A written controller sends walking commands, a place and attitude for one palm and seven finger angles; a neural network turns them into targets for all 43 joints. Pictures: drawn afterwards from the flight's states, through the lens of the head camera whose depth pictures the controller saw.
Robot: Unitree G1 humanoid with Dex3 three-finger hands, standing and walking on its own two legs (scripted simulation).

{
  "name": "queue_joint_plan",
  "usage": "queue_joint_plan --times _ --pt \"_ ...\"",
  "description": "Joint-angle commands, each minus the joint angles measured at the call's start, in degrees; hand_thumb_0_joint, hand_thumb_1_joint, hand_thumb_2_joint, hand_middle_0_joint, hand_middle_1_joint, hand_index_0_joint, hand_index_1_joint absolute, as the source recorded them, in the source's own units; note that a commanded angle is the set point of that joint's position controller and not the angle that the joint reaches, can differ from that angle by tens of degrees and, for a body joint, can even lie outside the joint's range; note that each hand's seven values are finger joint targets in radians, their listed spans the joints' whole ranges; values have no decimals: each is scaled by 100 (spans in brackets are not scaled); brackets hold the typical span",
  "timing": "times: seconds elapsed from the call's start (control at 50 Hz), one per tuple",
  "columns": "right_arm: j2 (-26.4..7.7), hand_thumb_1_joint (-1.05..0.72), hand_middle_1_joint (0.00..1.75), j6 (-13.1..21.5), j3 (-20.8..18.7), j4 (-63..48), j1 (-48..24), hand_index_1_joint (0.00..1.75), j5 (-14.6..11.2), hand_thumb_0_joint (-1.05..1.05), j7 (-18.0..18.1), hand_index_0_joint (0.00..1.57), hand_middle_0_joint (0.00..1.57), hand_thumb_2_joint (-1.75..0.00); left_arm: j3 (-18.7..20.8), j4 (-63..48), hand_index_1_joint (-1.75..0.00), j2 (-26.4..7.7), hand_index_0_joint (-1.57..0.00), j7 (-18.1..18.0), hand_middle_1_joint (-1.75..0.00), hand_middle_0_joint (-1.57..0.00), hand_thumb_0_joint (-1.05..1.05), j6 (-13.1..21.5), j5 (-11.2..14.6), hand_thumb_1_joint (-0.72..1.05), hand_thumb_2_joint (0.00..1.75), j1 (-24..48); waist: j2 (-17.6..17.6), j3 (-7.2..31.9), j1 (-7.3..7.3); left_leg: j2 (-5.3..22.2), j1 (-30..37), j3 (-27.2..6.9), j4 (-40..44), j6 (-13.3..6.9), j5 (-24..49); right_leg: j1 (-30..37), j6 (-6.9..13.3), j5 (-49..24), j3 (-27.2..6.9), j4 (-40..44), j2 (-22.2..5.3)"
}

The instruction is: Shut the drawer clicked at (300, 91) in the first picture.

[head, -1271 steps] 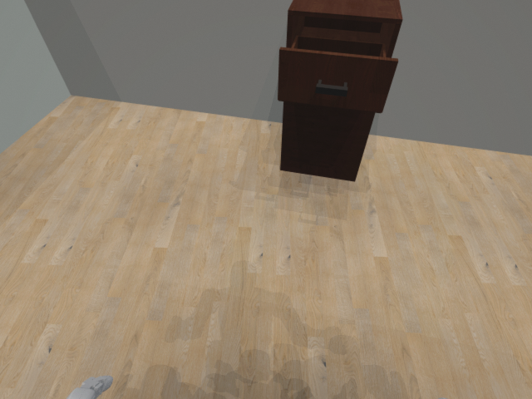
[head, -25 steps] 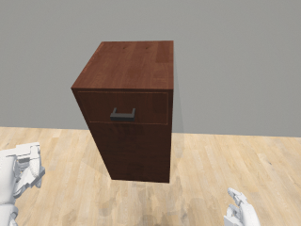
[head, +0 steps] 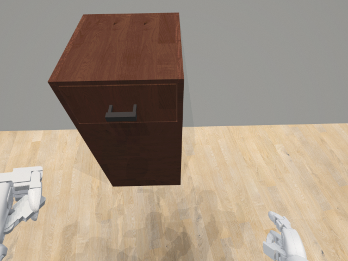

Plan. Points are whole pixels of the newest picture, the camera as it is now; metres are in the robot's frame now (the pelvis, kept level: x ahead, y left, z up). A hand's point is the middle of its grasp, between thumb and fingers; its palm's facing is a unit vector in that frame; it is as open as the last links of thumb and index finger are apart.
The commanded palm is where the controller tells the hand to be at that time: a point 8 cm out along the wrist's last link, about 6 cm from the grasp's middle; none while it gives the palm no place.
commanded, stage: step back with the hand held close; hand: left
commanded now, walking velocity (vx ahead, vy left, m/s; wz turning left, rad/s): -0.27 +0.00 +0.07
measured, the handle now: (122, 112) +0.56 +0.21 -0.06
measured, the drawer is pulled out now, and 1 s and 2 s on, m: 0.00 0.00 0.00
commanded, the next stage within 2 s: stop stepping back and stand still in 0.82 s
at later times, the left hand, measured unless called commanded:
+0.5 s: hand out of the picture +0.10 +0.26 +0.16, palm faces +0.36 -0.82 -0.43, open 3.2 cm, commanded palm +0.03 +0.31 +0.18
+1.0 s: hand out of the picture +0.01 +0.23 +0.19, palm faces +0.28 -0.80 -0.53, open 3.2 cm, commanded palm -0.04 +0.29 +0.18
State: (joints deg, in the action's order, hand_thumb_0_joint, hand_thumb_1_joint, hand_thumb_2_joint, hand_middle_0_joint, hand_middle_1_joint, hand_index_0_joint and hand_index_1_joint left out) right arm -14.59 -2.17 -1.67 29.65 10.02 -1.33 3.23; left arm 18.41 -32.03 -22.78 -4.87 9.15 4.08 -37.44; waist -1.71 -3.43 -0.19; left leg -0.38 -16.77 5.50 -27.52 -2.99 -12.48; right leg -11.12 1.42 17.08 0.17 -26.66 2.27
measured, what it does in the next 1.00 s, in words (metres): walks backwards: right foot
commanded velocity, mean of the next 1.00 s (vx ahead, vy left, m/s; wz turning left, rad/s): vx -0.28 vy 0.01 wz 0.01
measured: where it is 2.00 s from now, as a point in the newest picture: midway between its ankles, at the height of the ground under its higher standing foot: outside the picture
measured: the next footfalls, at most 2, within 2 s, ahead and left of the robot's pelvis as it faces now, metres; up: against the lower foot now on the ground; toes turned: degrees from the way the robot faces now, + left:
right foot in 0.82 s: -0.27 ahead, -0.09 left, +0.00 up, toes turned +0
left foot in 1.20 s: -0.12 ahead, +0.15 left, +0.00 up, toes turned +1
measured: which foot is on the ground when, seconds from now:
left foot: down 0.00-1.00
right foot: down 0.00-0.48, up 0.50-0.80, down 0.82-1.00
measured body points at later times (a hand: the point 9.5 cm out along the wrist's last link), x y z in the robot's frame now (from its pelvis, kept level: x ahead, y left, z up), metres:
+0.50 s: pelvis -0.08 +0.02 -0.01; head -0.06 +0.04 +0.44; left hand +0.08 +0.31 +0.18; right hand +0.09 -0.21 -0.09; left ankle +0.02 +0.08 -0.74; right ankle -0.04 -0.10 -0.73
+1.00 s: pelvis -0.17 +0.01 -0.02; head -0.16 +0.03 +0.42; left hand -0.01 +0.28 +0.21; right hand -0.01 -0.22 -0.11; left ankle +0.02 +0.08 -0.74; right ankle -0.31 -0.09 -0.74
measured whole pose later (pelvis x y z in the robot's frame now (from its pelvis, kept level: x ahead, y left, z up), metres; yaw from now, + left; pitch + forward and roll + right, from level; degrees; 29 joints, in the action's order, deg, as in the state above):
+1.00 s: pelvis -0.17 +0.01 -0.02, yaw -1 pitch +0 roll -3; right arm -10.7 2.2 0.6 34.8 10.9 -0.6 2.5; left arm 26.9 -40.4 -29.6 -5.7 16.8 5.8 -38.2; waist -1.1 -0.6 -0.6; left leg 1.5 -30.6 4.3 -25.9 -4.1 5.7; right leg -2.1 1.5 28.7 0.4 -30.6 5.5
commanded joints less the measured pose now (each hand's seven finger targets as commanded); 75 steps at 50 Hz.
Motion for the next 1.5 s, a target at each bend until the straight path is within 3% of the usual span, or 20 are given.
queue_joint_plan --times 0.0,0.22,0.36,0.42,0.48,0.58,0.76,0.82,0.84,0.86,0.94,0.98,1.06,1.12,1.18,1.2,1.24,1.3,1.42,1.48 --pt "-528 -90 30 328 -170 -1006 -453 30 36 0 71 20 20 -90 1225 -1688 -160 -1157 -140 -321 -160 -140 0 459 82 90 90 -314 -339 1670 139 740 805 -855 -2 -75 2961 337 -218 -2632 -299 -237 -475" --pt "-557 -90 30 593 -206 -824 -374 30 66 0 103 20 20 -90 968 -1061 -160 -825 -140 -361 -160 -140 0 505 5 90 90 -73 212 629 -55 755 -1112 -1273 649 -120 -1142 138 -85 -396 -645 -14 -422" --pt "-527 -90 30 691 -187 -675 -274 30 148 0 115 20 20 -90 869 -1633 -160 -1009 -140 -553 -160 -140 0 666 -59 90 90 469 492 553 -183 164 341 -925 -847 173 -697 -1829 342 999 -1068 1147 -1127" --pt "-563 -90 30 716 -136 -705 -320 30 149 0 161 20 20 -90 956 -1694 -160 -1036 -140 -573 -160 -140 0 697 -64 90 90 320 -354 561 -137 627 -291 -1609 640 -9 -1054 -1072 -62 536 -327 216 -343" --pt "-586 -90 30 852 -166 -735 -431 30 237 0 209 20 20 -90 1301 -1703 -160 -1170 -140 -519 -160 -140 0 765 -281 90 90 331 -1391 753 5 1800 -2435 -3089 2549 -475 -3540 762 -238 389 -207 -2759 366" --pt "-457 -90 30 993 -238 -640 -324 30 229 0 43 20 20 -90 1182 -1633 -160 -990 -140 -476 -160 -140 0 764 -88 90 90 -169 -404 1136 55 1389 -762 -2083 1911 -290 -1731 -340 -116 1105 -51 -2708 280" --pt "-381 -90 30 988 -182 -30 -36 30 394 0 -132 20 20 -90 1329 -2200 -160 -1440 -140 -358 -160 -140 0 1060 72 90 90 -12 -966 2201 74 929 1904 -978 953 739 2116 -229 188 343 77 1083 137" --pt "-288 -90 30 808 -103 -144 -305 30 226 0 -80 20 20 -90 1660 -2110 -160 -1679 -140 -362 -160 -140 0 1227 173 90 90 221 180 1872 -57 495 2128 -548 -558 243 1020 -1417 131 -1199 -533 1375 -928" --pt "-292 -90 30 829 -67 -225 -495 30 204 0 -43 20 20 -90 1819 -2047 -160 -1789 -140 -386 -160 -140 0 1243 216 90 90 228 120 1835 -34 462 2027 -476 -547 253 687 -1542 79 -1103 -394 1174 -1014" --pt "-312 -90 30 834 -138 -215 -487 30 99 0 -47 20 20 -90 1610 -2110 -160 -1541 -140 -344 -160 -140 0 1196 275 90 90 216 979 1842 -29 313 1837 -504 -714 236 588 -1257 -87 -1606 -279 1035 -948" --pt "-463 -90 30 715 -128 -479 -509 30 75 0 16 20 20 -90 1505 -1303 -160 -1225 -140 -204 -160 -140 0 826 266 90 90 -341 -477 1466 -85 710 1774 -1020 258 -191 1737 -1201 -478 -971 156 -190 -79" --pt "-494 -90 30 722 -117 -510 -585 30 29 0 22 20 20 -90 1326 -877 -160 -1032 -140 -193 -160 -140 0 687 258 90 90 -10 -733 459 -55 805 567 -1157 1019 51 -698 -998 -272 1367 203 410 34" --pt "-539 -90 30 564 -226 -298 -573 30 73 0 88 20 20 -90 1111 -690 -160 -1154 -140 -340 -160 -140 0 550 180 90 90 366 1422 -516 0 -90 131 -837 -3423 507 -427 -3257 793 2815 -1945 2420 -2018" --pt "-344 -90 30 824 -4 -329 -527 30 44 0 103 20 20 -90 731 -647 -160 -968 -140 -302 -160 -140 0 679 -98 90 90 897 962 -870 -77 326 -1311 -541 -2214 274 -256 -933 519 -1437 -697 1276 -1456" --pt "-526 -90 30 1191 -32 -234 -384 30 -5 0 256 20 20 -90 782 -1033 -160 -1108 -140 -367 -160 -140 0 841 -145 90 90 1624 430 -269 -124 -36 3 -179 294 1 932 153 75 -4415 -153 -631 -1009" --pt "-605 -90 30 1265 -86 -307 -240 30 -6 0 225 20 20 -90 774 -1401 -160 -1043 -140 -393 -160 -140 0 887 -135 90 90 1483 -434 478 -74 346 1274 -611 395 -241 2969 -51 -291 -4243 76 -1754 -641" --pt "-478 -90 30 1384 -85 -360 150 30 83 0 -21 20 20 -90 1014 -1952 -160 -1268 -140 -488 -160 -140 0 968 -269 90 90 1332 -1753 1501 -6 1444 3320 -2109 -227 -882 6233 -2012 -212 749 -129 -3367 -44" --pt "-477 -90 30 1371 -243 -323 3 30 80 0 -203 20 20 -90 1191 -2039 -160 -1152 -140 -366 -160 -140 0 823 -68 90 90 503 -329 1240 11 1556 1054 -2224 899 -664 1464 -1092 -188 1363 -425 -3228 -268" --pt "-275 -90 30 1062 -74 -577 -281 30 73 0 -124 20 20 -90 1371 -1252 -160 -854 -140 -482 -160 -140 0 641 -71 90 90 -629 -1306 496 -35 1160 -1747 -1272 2040 -179 -2423 606 -163 558 467 -1677 -145" --pt "-330 -90 30 953 -99 -522 -287 30 68 0 33 20 20 -90 1174 -771 -160 -780 -140 -484 -160 -140 0 584 -124 90 90 -297 -525 337 -35 934 -2102 -1110 1645 7 -2668 1252 -106 608 567 -574 -102"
